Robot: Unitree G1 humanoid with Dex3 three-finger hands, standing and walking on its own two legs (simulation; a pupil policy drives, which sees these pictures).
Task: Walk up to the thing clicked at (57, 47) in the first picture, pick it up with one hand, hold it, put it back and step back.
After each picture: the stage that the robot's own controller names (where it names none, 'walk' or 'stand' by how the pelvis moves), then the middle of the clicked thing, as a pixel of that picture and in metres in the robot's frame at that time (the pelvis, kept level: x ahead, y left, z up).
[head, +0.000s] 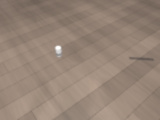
stand; (58, 51) +1.36 +0.30 -0.72
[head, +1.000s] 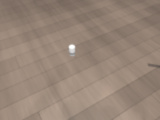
walk; (72, 50) +1.26 +0.23 -0.72
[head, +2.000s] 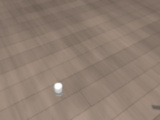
walk; (58, 89) +0.76 +0.20 -0.70
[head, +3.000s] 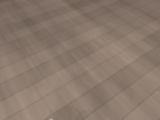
walk; out of the picture +0.46 +0.23 -0.71
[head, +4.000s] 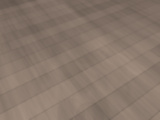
stand; out of the picture +0.36 +0.21 -0.72
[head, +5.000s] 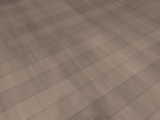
stand; out of the picture +0.35 +0.21 -0.73
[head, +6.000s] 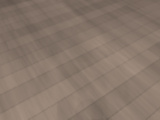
stand; out of the picture +0.35 +0.22 -0.73
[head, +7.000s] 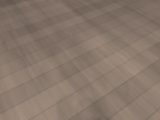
stand; out of the picture +0.34 +0.22 -0.73
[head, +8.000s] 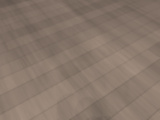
go down; out of the picture +0.34 +0.22 -0.73
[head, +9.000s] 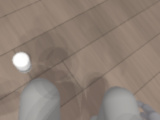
go down; (22, 63) +0.42 +0.27 -0.33
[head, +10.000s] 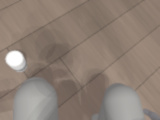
approach; (17, 62) +0.40 +0.29 -0.30
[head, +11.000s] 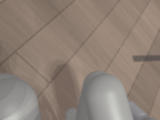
close in; out of the picture +0.37 +0.33 -0.22
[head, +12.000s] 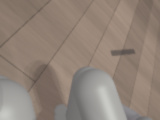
close; out of the picture +0.37 +0.33 -0.21
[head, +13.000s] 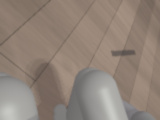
lift; out of the picture +0.35 +0.33 -0.21
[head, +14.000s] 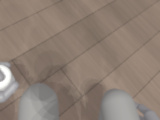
lift; (2, 82) +0.31 +0.28 -0.06
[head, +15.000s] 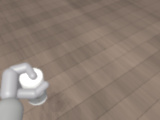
hold; (34, 87) +0.33 +0.17 +0.05
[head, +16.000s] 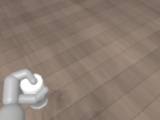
hold; (35, 92) +0.33 +0.18 +0.01
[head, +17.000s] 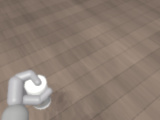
hold; (39, 92) +0.33 +0.17 +0.01
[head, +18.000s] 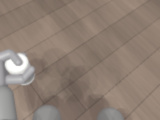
crouch; (21, 70) +0.39 +0.22 -0.07
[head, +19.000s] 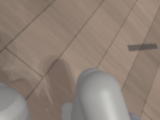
lower; out of the picture +0.39 +0.34 -0.21
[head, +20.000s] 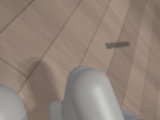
lower; out of the picture +0.39 +0.35 -0.22
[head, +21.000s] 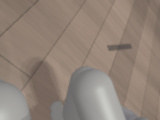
lower; out of the picture +0.39 +0.35 -0.22
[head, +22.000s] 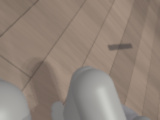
lower; out of the picture +0.38 +0.35 -0.22
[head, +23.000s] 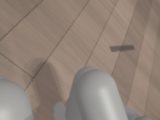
loosen; out of the picture +0.37 +0.34 -0.22
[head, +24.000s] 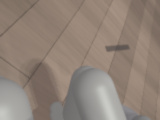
withdraw; out of the picture +0.37 +0.34 -0.22
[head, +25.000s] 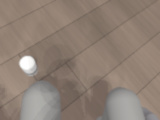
walk; (29, 66) +0.43 +0.28 -0.32
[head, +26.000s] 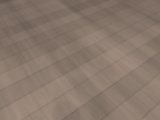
stand; out of the picture +0.37 +0.20 -0.66
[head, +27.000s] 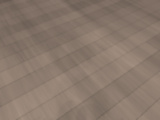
stand; out of the picture +0.38 +0.23 -0.67
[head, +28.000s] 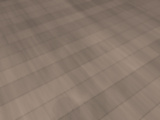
stand; out of the picture +0.38 +0.21 -0.69
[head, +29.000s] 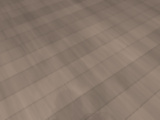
walk; out of the picture +0.41 +0.21 -0.71
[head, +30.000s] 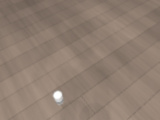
walk; (58, 97) +0.58 +0.23 -0.69
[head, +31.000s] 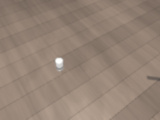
walk; (59, 64) +0.90 +0.21 -0.69
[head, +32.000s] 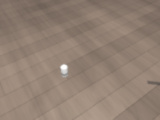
stand; (64, 70) +1.02 +0.23 -0.71
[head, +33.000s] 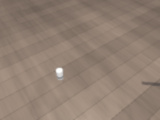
stand; (59, 74) +1.00 +0.25 -0.73
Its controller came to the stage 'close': yes
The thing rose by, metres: 0.71
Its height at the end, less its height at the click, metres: +0.00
